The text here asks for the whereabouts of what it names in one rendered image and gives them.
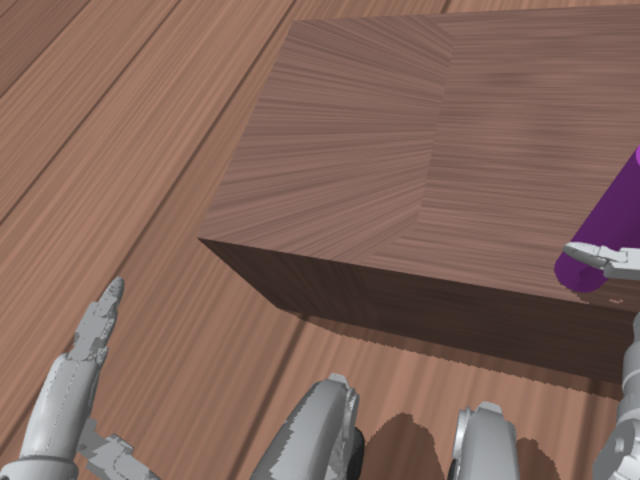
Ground bottle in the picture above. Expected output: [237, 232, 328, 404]
[554, 145, 640, 293]

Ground left robot arm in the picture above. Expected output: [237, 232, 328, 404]
[0, 456, 79, 480]

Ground right robot hand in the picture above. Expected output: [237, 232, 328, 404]
[562, 242, 640, 280]

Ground left robot foot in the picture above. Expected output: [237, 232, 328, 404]
[346, 427, 364, 480]

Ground left robot hand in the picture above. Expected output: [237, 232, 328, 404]
[19, 276, 161, 480]

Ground right robot arm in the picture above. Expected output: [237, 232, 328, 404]
[592, 312, 640, 480]

